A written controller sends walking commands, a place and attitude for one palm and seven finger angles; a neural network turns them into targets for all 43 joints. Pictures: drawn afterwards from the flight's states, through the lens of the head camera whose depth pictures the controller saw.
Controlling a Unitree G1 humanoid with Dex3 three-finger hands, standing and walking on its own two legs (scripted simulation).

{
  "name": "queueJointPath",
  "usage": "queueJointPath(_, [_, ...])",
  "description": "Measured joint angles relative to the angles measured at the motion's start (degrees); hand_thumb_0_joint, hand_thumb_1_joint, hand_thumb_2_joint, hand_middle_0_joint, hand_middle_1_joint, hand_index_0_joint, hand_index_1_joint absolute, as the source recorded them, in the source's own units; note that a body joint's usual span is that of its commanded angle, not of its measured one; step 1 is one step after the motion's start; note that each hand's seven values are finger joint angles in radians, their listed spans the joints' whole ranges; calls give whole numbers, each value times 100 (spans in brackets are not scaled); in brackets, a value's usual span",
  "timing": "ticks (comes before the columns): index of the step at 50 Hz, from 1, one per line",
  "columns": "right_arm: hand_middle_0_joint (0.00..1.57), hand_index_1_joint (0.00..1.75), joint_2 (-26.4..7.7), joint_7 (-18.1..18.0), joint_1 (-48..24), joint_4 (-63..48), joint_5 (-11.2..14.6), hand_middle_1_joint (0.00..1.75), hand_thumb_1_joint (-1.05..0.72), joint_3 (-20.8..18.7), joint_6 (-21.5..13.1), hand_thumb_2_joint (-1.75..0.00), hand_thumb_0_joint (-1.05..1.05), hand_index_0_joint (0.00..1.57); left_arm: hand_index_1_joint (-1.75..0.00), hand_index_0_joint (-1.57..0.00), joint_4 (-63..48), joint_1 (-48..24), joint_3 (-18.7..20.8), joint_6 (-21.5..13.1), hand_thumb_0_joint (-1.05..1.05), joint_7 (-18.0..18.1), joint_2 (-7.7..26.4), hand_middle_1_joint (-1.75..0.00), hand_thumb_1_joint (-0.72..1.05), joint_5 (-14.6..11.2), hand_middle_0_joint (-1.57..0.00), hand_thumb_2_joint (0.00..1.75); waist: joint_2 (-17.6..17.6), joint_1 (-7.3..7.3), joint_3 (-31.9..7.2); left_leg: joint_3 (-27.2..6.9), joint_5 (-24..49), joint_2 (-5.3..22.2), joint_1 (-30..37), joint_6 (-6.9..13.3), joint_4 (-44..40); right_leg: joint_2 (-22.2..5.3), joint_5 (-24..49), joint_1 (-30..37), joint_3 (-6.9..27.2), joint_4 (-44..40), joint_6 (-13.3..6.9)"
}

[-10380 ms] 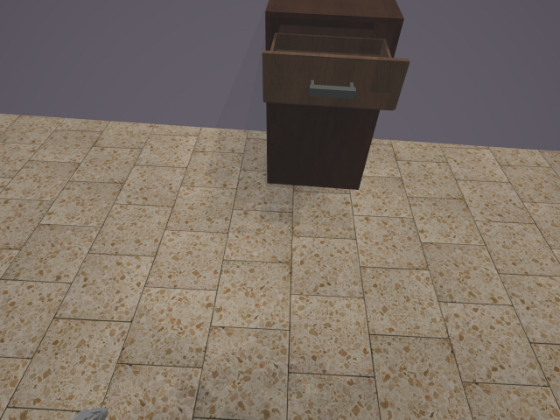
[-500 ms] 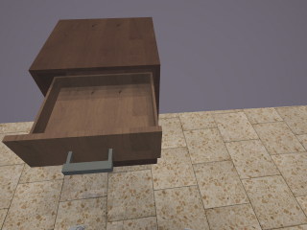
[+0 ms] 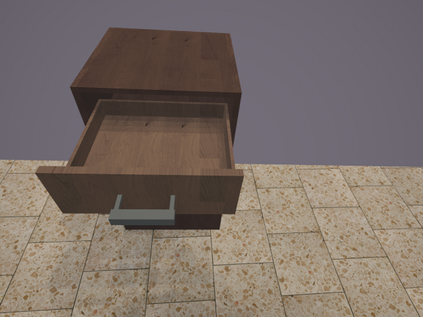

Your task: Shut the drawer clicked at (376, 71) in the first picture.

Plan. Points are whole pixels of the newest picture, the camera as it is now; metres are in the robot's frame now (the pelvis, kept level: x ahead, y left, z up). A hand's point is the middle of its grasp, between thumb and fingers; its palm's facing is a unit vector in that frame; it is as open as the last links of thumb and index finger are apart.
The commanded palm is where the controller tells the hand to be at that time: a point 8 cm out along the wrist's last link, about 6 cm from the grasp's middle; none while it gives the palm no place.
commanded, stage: come to a stop and stand still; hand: left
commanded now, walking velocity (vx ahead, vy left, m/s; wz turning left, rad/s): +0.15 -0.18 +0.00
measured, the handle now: (144, 208) +0.35 +0.17 -0.03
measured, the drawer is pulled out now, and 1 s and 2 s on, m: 0.30 0.30 0.30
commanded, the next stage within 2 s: look again from close up in 0.46 s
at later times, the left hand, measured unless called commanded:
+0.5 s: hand out of the picture -0.02 +0.12 -0.17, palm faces +0.02 -0.99 -0.16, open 7.4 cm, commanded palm none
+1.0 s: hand out of the picture +0.00 +0.14 -0.17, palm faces +0.01 -0.98 -0.20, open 7.4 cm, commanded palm none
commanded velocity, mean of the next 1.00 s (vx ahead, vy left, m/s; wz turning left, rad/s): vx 0.01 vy -0.02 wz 0.00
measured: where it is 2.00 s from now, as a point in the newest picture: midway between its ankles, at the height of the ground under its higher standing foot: outside the picture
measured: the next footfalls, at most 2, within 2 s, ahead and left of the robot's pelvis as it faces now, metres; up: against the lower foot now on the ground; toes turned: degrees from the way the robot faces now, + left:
right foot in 0.26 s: -0.01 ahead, -0.11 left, +0.00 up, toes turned -2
right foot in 1.78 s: +0.18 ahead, -0.17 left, +0.00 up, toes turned +2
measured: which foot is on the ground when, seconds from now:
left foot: down 0.00-1.00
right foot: up 0.00-0.24, down 0.26-1.00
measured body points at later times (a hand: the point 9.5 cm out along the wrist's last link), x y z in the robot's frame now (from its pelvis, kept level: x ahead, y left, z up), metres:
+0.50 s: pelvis +0.00 -0.02 +0.00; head +0.01 -0.03 +0.45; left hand -0.02 +0.17 -0.16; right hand -0.01 -0.24 -0.17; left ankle -0.01 +0.09 -0.73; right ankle -0.05 -0.11 -0.73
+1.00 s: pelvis +0.01 -0.03 +0.01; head +0.01 -0.04 +0.46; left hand +0.00 +0.19 -0.15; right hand +0.00 -0.25 -0.16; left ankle -0.01 +0.09 -0.73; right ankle -0.05 -0.11 -0.73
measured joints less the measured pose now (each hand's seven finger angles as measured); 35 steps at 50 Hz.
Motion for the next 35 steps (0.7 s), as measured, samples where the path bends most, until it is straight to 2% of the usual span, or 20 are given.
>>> queueJointPath(3, [20,30,74,-47,170,157,10,30,-93,53,13,-90,1,20,-30,-19,90,286,5,-67,1,-64,-17,-30,91,10,-20,90,-1,50,-163,-54,290,-19,130,41,-490,195,11,0,95,888,23])
queueJointPath(6, [20,30,109,-62,242,246,21,30,-93,57,-19,-90,1,20,-30,-19,195,581,-31,-123,1,-79,-62,-30,91,11,-20,90,-17,72,-215,-40,483,-59,168,58,-807,227,-101,233,14,1041,50])
queueJointPath(10, [20,30,112,-89,238,308,17,30,-93,28,-76,-90,1,20,-30,-19,414,816,-131,-112,1,-86,-192,-30,91,-11,-20,90,13,-24,-146,14,568,-90,113,37,-920,163,-514,780,-133,165,29])
queueJointPath(11, [20,30,105,-95,232,332,20,30,-92,26,-83,-90,1,20,-30,-19,465,839,-160,-124,1,-82,-237,-30,91,-22,-20,90,34,-49,-117,25,556,-90,77,18,-883,154,-487,949,-150,-205,15])
queueJointPath(13, [20,30,103,-103,245,399,55,30,-92,29,-95,-90,1,20,-30,-19,539,870,-220,-200,1,-66,-307,-30,91,-44,-20,90,40,-71,-64,54,468,-112,-39,-40,-683,123,19,1367,-141,-1190,-21])
queueJointPath(14, [20,30,65,-87,230,422,84,30,-92,50,-88,-90,1,20,-30,-19,582,857,-263,-278,1,-2,-373,-30,91,-23,-20,90,120,-25,-24,71,362,-48,-175,-81,-444,189,-40,1464,-128,-1452,-152])
queueJointPath(15, [20,30,-5,-56,196,406,93,30,-92,63,-48,-90,1,20,-30,-19,600,844,-327,-347,1,52,-474,-30,91,-15,-20,90,299,-11,36,30,209,73,-309,-92,-183,324,-51,1452,-148,-1490,-252])
queueJointPath(17, [20,30,-107,21,166,344,70,30,-92,85,2,-90,1,20,-30,-19,559,888,-419,-482,1,78,-631,-30,91,-13,-20,90,552,-78,105,-56,-86,207,-526,-52,313,516,3,1437,-222,-1511,-367])
queueJointPath(19, [20,30,-140,50,192,294,63,30,-92,115,0,-90,1,20,-30,-19,505,933,-455,-579,1,92,-727,-30,91,-7,-20,90,634,-120,111,-38,-297,221,-597,-13,647,596,33,1467,-267,-1534,-421])
queueJointPath(21, [20,30,-134,31,245,277,72,30,-92,143,-42,-90,1,20,-30,-20,459,950,-481,-605,1,94,-775,-30,91,-12,-20,90,635,-132,70,40,-226,191,-417,1,454,625,-24,1506,-281,-1468,-439])
queueJointPath(27, [20,30,-17,-68,289,430,79,30,-93,247,-113,-90,2,20,-30,-20,401,716,-512,-480,2,129,-683,-30,92,-16,-20,90,368,-101,-44,126,-171,66,-16,-4,101,511,-223,1656,-236,-1281,-430])
queueJointPath(35, [20,30,-1,-66,256,525,88,30,-93,314,-119,-90,2,20,-30,-20,268,615,-473,-511,2,101,-410,-30,92,-86,-20,90,278,-96,-44,152,-26,52,164,-40,-221,504,-122,1783,-206,-1505,-455])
